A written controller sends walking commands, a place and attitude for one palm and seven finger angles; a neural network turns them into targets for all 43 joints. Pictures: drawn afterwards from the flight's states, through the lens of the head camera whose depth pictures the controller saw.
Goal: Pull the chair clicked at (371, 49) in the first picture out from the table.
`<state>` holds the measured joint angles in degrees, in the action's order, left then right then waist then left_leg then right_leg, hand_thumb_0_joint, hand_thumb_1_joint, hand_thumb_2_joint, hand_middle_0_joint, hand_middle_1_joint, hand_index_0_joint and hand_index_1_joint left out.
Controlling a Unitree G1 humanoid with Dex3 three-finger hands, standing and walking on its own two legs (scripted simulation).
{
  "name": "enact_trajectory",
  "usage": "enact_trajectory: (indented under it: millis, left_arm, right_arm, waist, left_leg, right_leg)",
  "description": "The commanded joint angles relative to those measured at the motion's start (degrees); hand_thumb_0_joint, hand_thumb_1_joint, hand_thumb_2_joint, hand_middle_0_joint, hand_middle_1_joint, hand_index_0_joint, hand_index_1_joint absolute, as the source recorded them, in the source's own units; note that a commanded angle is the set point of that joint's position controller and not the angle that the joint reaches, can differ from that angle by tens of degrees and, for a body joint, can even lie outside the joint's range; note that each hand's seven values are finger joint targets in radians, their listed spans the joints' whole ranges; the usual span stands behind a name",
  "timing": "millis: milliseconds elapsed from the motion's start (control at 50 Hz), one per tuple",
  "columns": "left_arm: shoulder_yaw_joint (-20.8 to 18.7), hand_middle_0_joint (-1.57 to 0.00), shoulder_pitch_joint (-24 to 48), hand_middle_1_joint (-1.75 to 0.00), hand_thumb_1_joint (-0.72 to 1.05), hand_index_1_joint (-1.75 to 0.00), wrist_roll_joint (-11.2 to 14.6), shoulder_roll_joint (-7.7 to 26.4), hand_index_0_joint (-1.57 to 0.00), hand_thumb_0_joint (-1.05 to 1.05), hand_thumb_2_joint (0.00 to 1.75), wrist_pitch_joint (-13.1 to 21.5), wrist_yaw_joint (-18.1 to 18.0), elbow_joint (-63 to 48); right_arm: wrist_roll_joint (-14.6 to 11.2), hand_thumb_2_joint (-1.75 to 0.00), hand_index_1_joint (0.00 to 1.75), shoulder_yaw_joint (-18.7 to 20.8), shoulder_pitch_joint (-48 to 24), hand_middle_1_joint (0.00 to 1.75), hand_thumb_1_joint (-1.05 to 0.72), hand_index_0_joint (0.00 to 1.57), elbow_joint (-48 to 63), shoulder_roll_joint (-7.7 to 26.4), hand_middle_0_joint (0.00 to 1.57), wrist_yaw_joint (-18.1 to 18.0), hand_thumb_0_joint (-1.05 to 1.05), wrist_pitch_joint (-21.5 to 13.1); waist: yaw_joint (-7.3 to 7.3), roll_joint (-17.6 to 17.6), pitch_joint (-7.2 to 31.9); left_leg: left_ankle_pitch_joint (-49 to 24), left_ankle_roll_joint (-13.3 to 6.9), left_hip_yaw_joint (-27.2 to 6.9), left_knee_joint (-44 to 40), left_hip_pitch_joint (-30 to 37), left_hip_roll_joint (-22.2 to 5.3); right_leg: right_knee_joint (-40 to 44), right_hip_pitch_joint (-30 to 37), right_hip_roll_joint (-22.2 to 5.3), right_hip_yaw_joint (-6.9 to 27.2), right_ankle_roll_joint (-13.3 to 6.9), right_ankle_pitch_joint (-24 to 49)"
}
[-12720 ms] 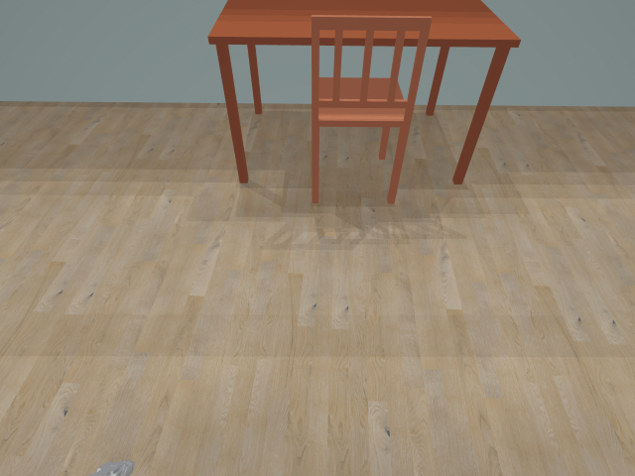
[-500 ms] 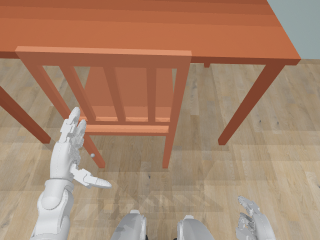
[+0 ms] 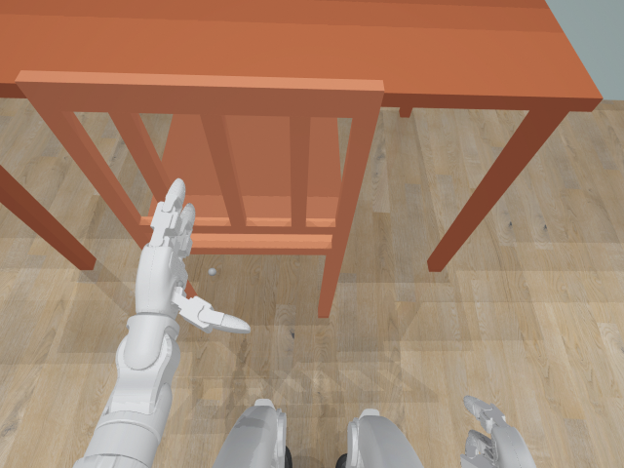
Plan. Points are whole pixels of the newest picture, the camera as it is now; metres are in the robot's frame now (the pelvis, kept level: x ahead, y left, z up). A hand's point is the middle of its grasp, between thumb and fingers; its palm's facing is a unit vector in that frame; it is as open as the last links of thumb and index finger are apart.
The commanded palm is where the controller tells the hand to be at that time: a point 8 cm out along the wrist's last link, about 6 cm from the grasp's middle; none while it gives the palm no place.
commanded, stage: aim the fingers beside a spindle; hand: left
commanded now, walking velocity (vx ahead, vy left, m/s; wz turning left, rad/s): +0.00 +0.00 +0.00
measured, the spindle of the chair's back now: (227, 176) +0.51 +0.15 +0.00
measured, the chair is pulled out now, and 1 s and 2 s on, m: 0.00 0.00 0.00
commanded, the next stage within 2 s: none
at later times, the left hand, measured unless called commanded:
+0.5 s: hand (226, 270) +0.36 +0.13 +0.01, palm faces +0.02 -1.00 -0.01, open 16.9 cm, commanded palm +0.33 +0.18 +0.02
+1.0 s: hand (227, 263) +0.36 +0.12 +0.02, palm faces +0.03 -1.00 -0.02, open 16.9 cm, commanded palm +0.33 +0.18 +0.02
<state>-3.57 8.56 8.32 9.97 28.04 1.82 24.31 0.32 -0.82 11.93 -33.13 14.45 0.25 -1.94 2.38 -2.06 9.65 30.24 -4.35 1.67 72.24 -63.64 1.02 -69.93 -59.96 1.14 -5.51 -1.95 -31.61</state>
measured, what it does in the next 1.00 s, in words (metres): stands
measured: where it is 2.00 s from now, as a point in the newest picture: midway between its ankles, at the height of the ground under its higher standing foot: outside the picture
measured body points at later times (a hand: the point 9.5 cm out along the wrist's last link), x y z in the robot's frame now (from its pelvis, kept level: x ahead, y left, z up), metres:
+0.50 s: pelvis +0.00 -0.01 +0.00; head +0.11 -0.01 +0.44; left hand +0.35 +0.18 +0.01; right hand +0.14 -0.26 -0.12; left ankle +0.04 +0.07 -0.63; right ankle +0.02 -0.11 -0.63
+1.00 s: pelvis +0.00 -0.01 +0.00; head +0.11 -0.01 +0.43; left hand +0.35 +0.18 +0.03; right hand +0.14 -0.26 -0.12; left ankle +0.04 +0.07 -0.63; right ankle +0.02 -0.11 -0.63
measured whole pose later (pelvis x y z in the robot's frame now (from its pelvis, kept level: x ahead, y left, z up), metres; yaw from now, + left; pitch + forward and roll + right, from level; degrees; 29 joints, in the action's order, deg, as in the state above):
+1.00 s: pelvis +0.00 -0.01 +0.00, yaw +0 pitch +22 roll -2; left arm -4.6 11.5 7.5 9.8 29.7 0.5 27.8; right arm 0.3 -0.6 11.8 -33.3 14.1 0.4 0.3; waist 3.1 -1.9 9.7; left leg 30.4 -3.3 1.6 72.8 -64.5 0.5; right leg -71.1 -61.4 1.7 -5.6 -3.1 -32.0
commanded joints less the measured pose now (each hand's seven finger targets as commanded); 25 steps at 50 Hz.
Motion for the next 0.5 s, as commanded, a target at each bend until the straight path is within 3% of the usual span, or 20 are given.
enact_trajectory:
  millis: [0,20,60,120,140,180,240,360,400,480]
  left_arm:
    - [-0.57,-0.06,13.75,-0.08,-0.5,-0.08,-0.9,3.74,-0.06,0.0,0.3,2.93,-0.64,-7.66]
    - [-0.09,-0.06,14.85,-0.08,-0.5,-0.08,-1.01,3.2,-0.06,0.0,0.3,2.78,-0.89,-7.57]
    - [-3.29,-0.06,14.06,-0.08,-0.5,-0.08,-1.08,5.82,-0.06,0.0,0.3,2.56,-1.68,-6.0]
    - [-3.28,-0.06,17.37,-0.08,-0.5,-0.08,-0.97,5.63,-0.06,0.0,0.3,3.92,-2.65,-8.22]
    - [-3.35,-0.06,16.59,-0.08,-0.5,-0.08,-1.17,5.82,-0.06,0.0,0.3,4.54,-2.95,-9.65]
    - [-5.4,-0.06,16.08,-0.08,-0.5,-0.08,-1.01,7.88,-0.06,0.0,0.3,5.09,-3.52,-10.73]
    - [-4.93,-0.06,15.17,-0.08,-0.5,-0.08,-1.0,7.53,-0.06,0.0,0.3,5.16,-2.91,-9.42]
    - [-0.67,-0.06,13.59,-0.08,-0.5,-0.08,0.23,3.2,-0.06,0.0,0.3,2.85,0.2,-4.38]
    - [-1.34,-0.06,14.99,-0.08,-0.5,-0.08,0.84,3.91,-0.06,0.0,0.3,3.26,0.54,-5.6]
    - [-4.82,-0.06,16.2,-0.08,-0.5,-0.08,0.72,8.13,-0.06,0.0,0.3,5.52,-0.63,-11.41]
  right_arm:
    - [-0.15,-0.9,0.3,3.75,1.47,0.3,-0.9,0.2,6.36,8.71,0.2,-0.17,0.0,-1.15]
    - [-0.14,-0.9,0.3,3.81,1.52,0.3,-0.9,0.2,6.36,8.58,0.2,-0.04,0.0,-0.87]
    - [-0.04,-0.9,0.3,3.83,1.87,0.3,-0.9,0.2,6.39,8.75,0.2,-0.07,0.0,-0.28]
    - [0.11,-0.9,0.3,3.72,1.87,0.3,-0.9,0.2,6.42,8.18,0.2,0.17,0.0,0.14]
    - [0.19,-0.9,0.3,3.75,1.83,0.3,-0.9,0.2,6.82,8.09,0.2,0.28,0.0,0.26]
    - [0.27,-0.9,0.3,3.76,1.85,0.3,-0.9,0.2,6.95,8.03,0.2,0.35,0.0,0.54]
    - [0.07,-0.9,0.3,3.64,2.05,0.3,-0.9,0.2,6.62,7.81,0.2,0.32,0.0,0.95]
    - [-0.53,-0.9,0.3,3.63,2.21,0.3,-0.9,0.2,6.48,8.09,0.2,0.1,0.0,1.09]
    - [-0.62,-0.9,0.3,3.78,2.23,0.3,-0.9,0.2,6.32,8.13,0.2,-0.1,0.0,0.89]
    - [-0.25,-0.9,0.3,3.85,1.81,0.3,-0.9,0.2,6.6,7.87,0.2,-0.27,0.0,0.47]
  waist:
    - [1.31,-0.78,20.32]
    - [1.59,-0.54,20.48]
    - [0.75,0.13,21.39]
    - [0.86,-0.32,23.15]
    - [0.16,-1.5,24.54]
    - [-0.07,-1.25,25.97]
    - [0.61,0.51,24.14]
    - [2.22,2.03,19.48]
    - [2.16,3.02,20.23]
    - [0.55,-0.9,24.34]
  left_leg:
    - [-15.05,3.96,-8.41,-10.52,21.08,-2.23]
    - [-15.11,3.95,-8.42,-10.31,21.33,-2.29]
    - [-16.36,3.81,-7.74,-9.77,20.17,-2.05]
    - [-18.05,3.83,-7.39,-9.02,20.44,-2.03]
    - [-19.05,3.9,-7.23,-9.08,21.17,-1.99]
    - [-20.05,3.73,-6.75,-8.85,21.31,-1.9]
    - [-19.14,3.28,-6.09,-8.79,19.11,-1.85]
    - [-15.22,2.63,-5.63,-8.88,16.28,-1.67]
    - [-14.68,2.5,-5.4,-8.6,15.7,-1.48]
    - [-17.25,2.72,-5.14,-8.35,18.06,-1.37]
  right_leg:
    - [8.12,3.46,-0.18,2.69,-0.15,11.08]
    - [8.11,3.12,-0.22,2.6,-0.12,11.23]
    - [7.84,4.46,0.01,2.88,-0.24,12.5]
    - [7.23,5.49,-0.1,3.32,-0.12,14.44]
    - [7.04,6.35,-0.11,3.54,-0.21,15.2]
    - [7.21,7.98,0.0,3.88,-0.1,16.63]
    - [7.81,9.7,0.1,4.37,0.16,17.63]
    - [9.53,8.3,0.04,4.49,0.21,15.2]
    - [9.66,9.39,-0.17,4.83,0.35,15.26]
    - [8.76,10.84,-0.27,5.33,0.13,17.18]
